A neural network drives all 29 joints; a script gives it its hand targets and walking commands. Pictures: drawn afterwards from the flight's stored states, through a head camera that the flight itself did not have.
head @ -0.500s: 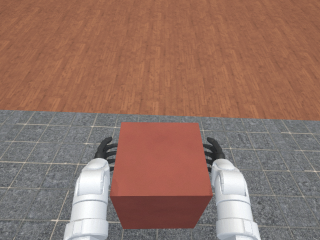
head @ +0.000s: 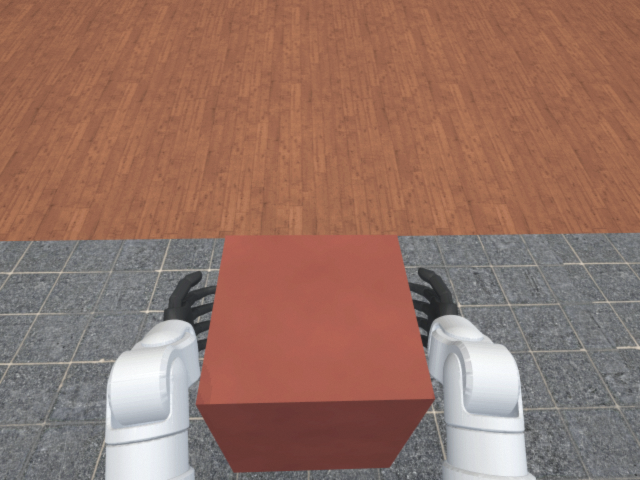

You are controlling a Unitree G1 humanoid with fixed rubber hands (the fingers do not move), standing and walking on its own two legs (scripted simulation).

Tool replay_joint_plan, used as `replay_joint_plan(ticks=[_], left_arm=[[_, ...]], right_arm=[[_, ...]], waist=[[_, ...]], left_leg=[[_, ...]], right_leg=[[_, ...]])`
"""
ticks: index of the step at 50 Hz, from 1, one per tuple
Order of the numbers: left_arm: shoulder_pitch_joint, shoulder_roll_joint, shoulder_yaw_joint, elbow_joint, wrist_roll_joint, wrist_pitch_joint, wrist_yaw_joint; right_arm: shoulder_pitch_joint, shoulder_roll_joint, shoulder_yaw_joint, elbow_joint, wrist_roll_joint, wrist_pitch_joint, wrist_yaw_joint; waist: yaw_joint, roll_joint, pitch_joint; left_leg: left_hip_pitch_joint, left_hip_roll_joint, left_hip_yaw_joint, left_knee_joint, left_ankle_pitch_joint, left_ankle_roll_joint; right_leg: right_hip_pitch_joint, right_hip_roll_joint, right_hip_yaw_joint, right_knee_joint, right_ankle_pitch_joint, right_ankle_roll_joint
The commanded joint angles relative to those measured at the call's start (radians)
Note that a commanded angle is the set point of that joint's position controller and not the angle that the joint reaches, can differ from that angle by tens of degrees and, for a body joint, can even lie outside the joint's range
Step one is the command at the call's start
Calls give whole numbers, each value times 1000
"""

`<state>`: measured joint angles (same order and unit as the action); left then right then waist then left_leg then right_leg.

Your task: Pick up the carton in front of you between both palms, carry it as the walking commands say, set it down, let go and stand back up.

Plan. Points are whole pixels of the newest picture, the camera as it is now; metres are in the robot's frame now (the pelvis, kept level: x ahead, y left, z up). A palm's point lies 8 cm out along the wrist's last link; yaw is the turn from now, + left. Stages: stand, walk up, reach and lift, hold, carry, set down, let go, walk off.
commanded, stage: carry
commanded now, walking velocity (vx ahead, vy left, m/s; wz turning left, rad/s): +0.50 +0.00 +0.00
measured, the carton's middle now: (312, 358) +0.27 +0.01 +0.01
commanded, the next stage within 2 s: none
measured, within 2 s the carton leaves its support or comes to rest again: neither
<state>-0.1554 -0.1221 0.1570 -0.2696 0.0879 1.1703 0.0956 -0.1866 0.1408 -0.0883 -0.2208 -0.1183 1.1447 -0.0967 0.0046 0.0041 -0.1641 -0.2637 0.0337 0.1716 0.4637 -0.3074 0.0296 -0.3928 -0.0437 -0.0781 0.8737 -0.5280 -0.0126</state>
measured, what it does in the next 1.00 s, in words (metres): walks ahead: right foot, then left foot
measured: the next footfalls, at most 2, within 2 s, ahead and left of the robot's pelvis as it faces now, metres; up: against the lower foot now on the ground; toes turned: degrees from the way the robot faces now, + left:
right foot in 0.18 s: +0.23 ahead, -0.12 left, +0.00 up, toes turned -9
left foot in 0.62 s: +0.56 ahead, +0.08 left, +0.00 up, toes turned +13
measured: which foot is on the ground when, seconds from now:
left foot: down 0.00-0.20, up 0.22-0.60, down 0.62-1.00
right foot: up 0.00-0.16, down 0.18-0.64, up 0.66-1.00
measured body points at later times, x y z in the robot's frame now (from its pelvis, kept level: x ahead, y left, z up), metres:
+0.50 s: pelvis +0.30 -0.03 +0.01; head +0.31 -0.04 +0.46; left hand +0.57 +0.14 +0.09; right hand +0.59 -0.16 +0.09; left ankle +0.41 +0.11 -0.70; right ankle +0.19 -0.11 -0.74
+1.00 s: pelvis +0.64 +0.00 +0.01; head +0.64 +0.01 +0.46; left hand +0.91 +0.15 +0.08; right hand +0.91 -0.16 +0.08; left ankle +0.52 +0.07 -0.74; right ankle +0.78 -0.14 -0.70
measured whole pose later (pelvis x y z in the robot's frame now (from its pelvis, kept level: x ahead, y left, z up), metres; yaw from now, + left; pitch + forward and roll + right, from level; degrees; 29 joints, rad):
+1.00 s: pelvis +0.64 +0.00 +0.01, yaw +0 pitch +4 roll -1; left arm -0.08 -0.13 0.07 -0.40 0.11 1.16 0.09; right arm -0.10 0.13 -0.09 -0.37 -0.09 1.15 -0.08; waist -0.01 0.00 -0.08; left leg -0.01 0.04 0.22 0.25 -0.31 0.02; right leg -0.59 -0.09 -0.16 0.61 -0.08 0.00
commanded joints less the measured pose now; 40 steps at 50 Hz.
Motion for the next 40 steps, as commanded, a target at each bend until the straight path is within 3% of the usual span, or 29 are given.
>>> replay_joint_plan(ticks=[1, 3, 5, 7, 8, 9, 10, 11, 12, 13, 14, 15, 17, 21, 27, 29, 30, 31, 32, 33, 34, 36, 38, 40], left_arm=[[-527, -913, -763, -109, -419, 23, -276], [-534, -920, -769, -141, -415, 27, -264], [-494, -897, -757, -158, -396, 36, -248], [-443, -871, -738, -149, -374, 49, -237], [-432, -856, -727, -139, -363, 56, -234], [-413, -843, -716, -121, -354, 63, -232], [-401, -818, -702, -102, -335, 66, -230], [-418, -826, -694, -84, -324, 68, -228], [-452, -845, -700, -102, -334, 72, -228], [-473, -875, -709, -108, -346, 72, -230], [-501, -903, -722, -121, -359, 68, -234], [-526, -928, -739, -135, -372, 61, -239], [-540, -954, -760, -150, -398, 49, -251], [-510, -923, -778, -159, -425, 45, -271], [-439, -887, -761, -115, -397, 43, -283], [-442, -885, -761, -120, -394, 41, -282], [-442, -882, -762, -123, -393, 41, -281], [-449, -874, -763, -123, -388, 39, -282], [-469, -880, -774, -132, -394, 43, -282], [-469, -881, -781, -133, -393, 40, -283], [-476, -906, -785, -123, -388, 29, -282], [-481, -964, -789, -119, -389, 2, -280], [-446, -1000, -791, -112, -379, -19, -271], [-386, -1011, -792, -96, -356, -37, -258]], right_arm=[[-468, 924, 684, -172, 393, 36, 235], [-495, 907, 695, -206, 417, 48, 242], [-466, 875, 698, -214, 434, 64, 249], [-447, 844, 697, -211, 438, 81, 254], [-431, 828, 698, -205, 436, 89, 257], [-430, 804, 692, -196, 435, 97, 260], [-464, 783, 693, -215, 439, 110, 264], [-514, 787, 700, -213, 453, 123, 268], [-520, 810, 701, -186, 460, 124, 273], [-521, 829, 694, -176, 461, 119, 278], [-512, 855, 690, -164, 458, 112, 279], [-501, 873, 689, -161, 449, 102, 277], [-482, 912, 693, -160, 427, 83, 268], [-407, 909, 683, -147, 377, 61, 239], [-382, 888, 688, -150, 368, 63, 238], [-384, 891, 689, -147, 378, 61, 245], [-370, 890, 686, -136, 378, 59, 249], [-365, 889, 685, -133, 378, 58, 254], [-357, 875, 673, -108, 367, 53, 259], [-348, 897, 678, -85, 377, 42, 264], [-370, 925, 692, -112, 395, 35, 269], [-408, 980, 713, -138, 420, 15, 275], [-421, 997, 733, -163, 438, 2, 281], [-387, 988, 738, -173, 447, -5, 290]], waist=[[-35, 67, -142], [-28, 134, -145], [-26, 166, -135], [-10, 126, -144], [-8, 85, -172], [8, 25, -215], [29, -217, -234], [34, -296, -195], [25, -195, -170], [21, -110, -161], [17, -39, -171], [11, -24, -168], [12, -74, -168], [13, -116, -134], [21, -167, -45], [7, -172, -87], [-8, -145, -140], [-32, -95, -198], [-41, 121, -293], [-35, 283, -287], [-31, 209, -267], [-27, 38, -232], [-20, 48, -227], [-20, 89, -220]], left_leg=[[462, 344, -409, -227, 210, 157], [357, 265, -254, -225, 245, 102], [265, 231, -158, -219, 229, 78], [138, 186, -65, -106, 210, 42], [52, 159, -14, 4, 243, 19], [-77, 136, 30, 168, 205, -15], [-269, 35, 54, 473, 6, -74], [-472, -20, -40, 640, -204, -59], [-528, 44, -124, 749, -204, -28], [-530, 84, -152, 770, -173, -13], [-516, 107, -160, 734, -101, -10], [-486, 123, -164, 666, -47, -15], [-434, 97, -117, 549, 9, -28], [-426, 53, -38, 315, 125, -41], [-270, -4, 69, 57, 281, 2], [-81, -50, 119, 6, 288, 14], [97, -83, 151, -13, 228, 18], [308, 6, 41, -8, 160, 23], [506, 298, -429, -91, -23, 147], [593, 411, -724, -234, 43, 244], [561, 404, -630, -221, 153, 234], [416, 343, -436, -202, 297, 164], [331, 302, -308, -236, 299, 111], [317, 277, -227, -257, 307, 101]], right_leg=[[-404, -52, 10, -65, 26, -2], [-238, -7, -60, -195, 172, 13], [-94, 21, -111, -302, 266, 16], [145, 60, -183, -415, 396, 12], [311, 66, -204, -424, 373, 0], [499, -13, -105, -418, 296, -18], [572, -274, 361, -594, 78, -107], [636, -396, 611, -670, 125, -223], [602, -410, 584, -655, 221, -242], [550, -378, 499, -631, 325, -225], [519, -358, 425, -642, 350, -195], [485, -330, 338, -661, 383, -159], [466, -282, 207, -676, 475, -123], [507, -217, 56, -666, 657, -113], [497, -180, -63, -622, 882, -82], [473, -167, -129, -467, 1038, -53], [407, -137, -171, -321, 1029, -32], [254, -117, -157, -138, 814, -9], [3, -29, -135, 172, 529, 34], [-244, 79, -40, 374, 74, 35], [-298, 9, 54, 473, 68, 5], [-278, -69, 83, 395, 167, -24], [-219, -84, 62, 266, 243, -17], [-204, -68, 19, 156, 266, -3]])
